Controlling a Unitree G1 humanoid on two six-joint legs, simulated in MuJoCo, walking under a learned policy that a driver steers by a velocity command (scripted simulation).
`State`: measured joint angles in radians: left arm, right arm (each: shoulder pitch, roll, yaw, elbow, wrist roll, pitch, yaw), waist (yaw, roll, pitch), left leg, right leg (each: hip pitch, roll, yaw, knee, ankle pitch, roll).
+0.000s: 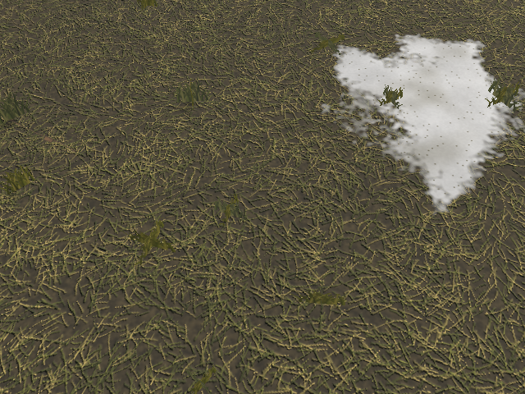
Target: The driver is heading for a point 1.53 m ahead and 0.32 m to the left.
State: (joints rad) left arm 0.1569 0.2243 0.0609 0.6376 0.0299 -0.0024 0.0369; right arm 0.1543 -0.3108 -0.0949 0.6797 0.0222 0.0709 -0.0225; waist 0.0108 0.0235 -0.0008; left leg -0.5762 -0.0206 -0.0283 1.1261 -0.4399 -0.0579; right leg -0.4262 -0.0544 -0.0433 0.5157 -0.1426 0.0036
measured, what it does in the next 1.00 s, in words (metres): steps on the spot, turning left: left foot, then right foot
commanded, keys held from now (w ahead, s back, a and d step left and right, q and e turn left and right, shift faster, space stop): q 0.50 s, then no key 0.22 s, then w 0.06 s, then no key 0.22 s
